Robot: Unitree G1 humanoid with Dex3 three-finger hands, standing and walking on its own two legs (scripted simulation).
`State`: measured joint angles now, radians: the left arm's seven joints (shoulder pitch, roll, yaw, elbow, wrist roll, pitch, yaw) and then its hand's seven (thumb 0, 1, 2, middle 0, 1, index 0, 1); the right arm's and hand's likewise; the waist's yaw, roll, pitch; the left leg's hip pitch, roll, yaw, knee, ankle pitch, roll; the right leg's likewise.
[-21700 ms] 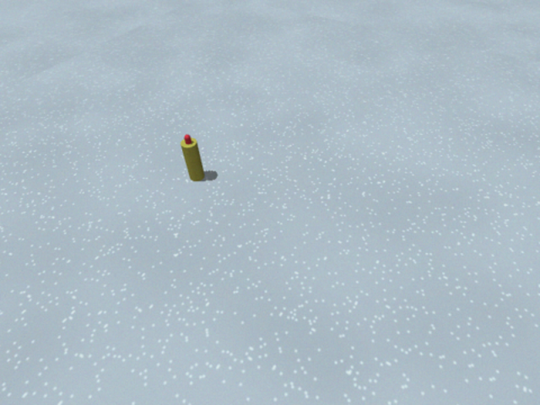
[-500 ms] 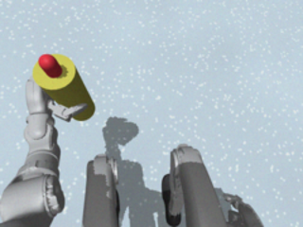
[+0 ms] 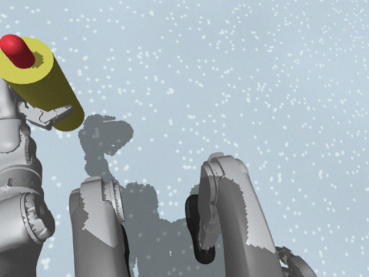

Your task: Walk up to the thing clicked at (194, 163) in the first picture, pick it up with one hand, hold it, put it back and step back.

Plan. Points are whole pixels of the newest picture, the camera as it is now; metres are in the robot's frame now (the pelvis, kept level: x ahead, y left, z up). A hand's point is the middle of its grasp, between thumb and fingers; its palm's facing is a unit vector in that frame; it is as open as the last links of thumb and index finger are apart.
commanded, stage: crouch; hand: left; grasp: from the side
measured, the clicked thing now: (46, 89) +0.50 +0.21 -0.05
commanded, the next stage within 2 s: lower in 0.50 s
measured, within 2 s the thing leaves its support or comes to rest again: neither
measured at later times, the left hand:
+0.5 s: hand (54, 100) +0.50 +0.21 -0.12, palm faces +0.09 -0.99 -0.05, open 11.1 cm
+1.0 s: hand (60, 110) +0.50 +0.22 -0.18, palm faces +0.10 -0.99 -0.04, open 11.1 cm
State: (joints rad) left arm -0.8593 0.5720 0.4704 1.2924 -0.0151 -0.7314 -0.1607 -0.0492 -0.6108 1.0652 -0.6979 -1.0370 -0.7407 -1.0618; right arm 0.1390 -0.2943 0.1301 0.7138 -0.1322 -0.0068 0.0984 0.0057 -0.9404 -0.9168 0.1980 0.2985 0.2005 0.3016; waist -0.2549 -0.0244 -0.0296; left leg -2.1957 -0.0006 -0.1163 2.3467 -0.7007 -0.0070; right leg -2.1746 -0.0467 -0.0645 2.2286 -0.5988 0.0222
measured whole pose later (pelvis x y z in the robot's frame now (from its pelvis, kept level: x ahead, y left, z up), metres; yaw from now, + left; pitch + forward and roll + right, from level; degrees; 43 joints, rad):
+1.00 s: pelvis +0.00 +0.01 -0.04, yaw -5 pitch +25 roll -13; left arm -0.83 0.73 0.47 1.32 -0.01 -0.82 -0.12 -0.05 -0.60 1.07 -0.69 -1.04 -0.73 -1.07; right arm 0.05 -0.35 0.31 0.65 -0.23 0.04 0.14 0.00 -0.93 -0.91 0.20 0.30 0.20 0.30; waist -0.31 -0.13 0.17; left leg -2.26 -0.01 -0.22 2.53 -0.73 -0.01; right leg -2.18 -0.03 -0.14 2.33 -0.59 0.05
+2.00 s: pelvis -0.01 +0.02 -0.04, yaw -8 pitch +21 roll -17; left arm -0.89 0.86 0.40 1.43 -0.02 -0.91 -0.05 -0.05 -0.51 0.89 -0.74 -0.92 -0.78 -0.93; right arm -0.07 -0.37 0.46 0.59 -0.31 0.05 0.13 0.00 -0.92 -0.90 0.20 0.30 0.20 0.30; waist -0.33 -0.21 0.28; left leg -2.23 -0.02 -0.31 2.57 -0.74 -0.01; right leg -2.11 -0.01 -0.21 2.30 -0.58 0.07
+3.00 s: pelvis +0.00 +0.02 -0.02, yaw -6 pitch +28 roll -14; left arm -0.96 0.95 0.50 1.34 0.16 -0.50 -0.15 -0.02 -0.56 0.06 -0.09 -0.04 -0.08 -0.04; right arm 0.06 -0.33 0.31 0.54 -0.15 0.18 0.09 0.00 -0.92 -0.91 0.20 0.30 0.20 0.30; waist -0.30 -0.09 0.10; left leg -2.25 0.01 -0.20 2.45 -0.71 0.03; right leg -2.16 -0.02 -0.14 2.24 -0.58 0.06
